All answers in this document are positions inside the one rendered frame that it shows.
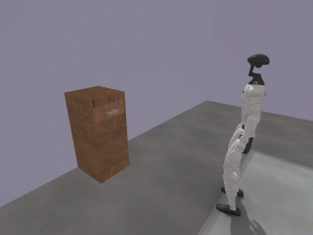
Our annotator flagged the robot left forearm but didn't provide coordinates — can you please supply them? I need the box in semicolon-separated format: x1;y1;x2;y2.
235;117;257;153

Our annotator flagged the cabinet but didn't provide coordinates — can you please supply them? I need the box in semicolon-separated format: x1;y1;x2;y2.
65;85;129;184

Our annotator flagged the robot left foot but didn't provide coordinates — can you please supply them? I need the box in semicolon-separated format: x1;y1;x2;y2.
216;204;242;216

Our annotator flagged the robot left hand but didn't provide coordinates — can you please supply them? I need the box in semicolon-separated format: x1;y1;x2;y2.
223;149;242;172

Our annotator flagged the robot left upper arm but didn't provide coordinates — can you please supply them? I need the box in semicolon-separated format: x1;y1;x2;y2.
246;85;262;124

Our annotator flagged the humanoid robot torso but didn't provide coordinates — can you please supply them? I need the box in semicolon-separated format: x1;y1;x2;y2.
238;81;266;144

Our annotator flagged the drawer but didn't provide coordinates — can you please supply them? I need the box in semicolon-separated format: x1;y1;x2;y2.
93;100;124;123

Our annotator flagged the handle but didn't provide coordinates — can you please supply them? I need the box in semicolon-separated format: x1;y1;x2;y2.
106;109;118;115

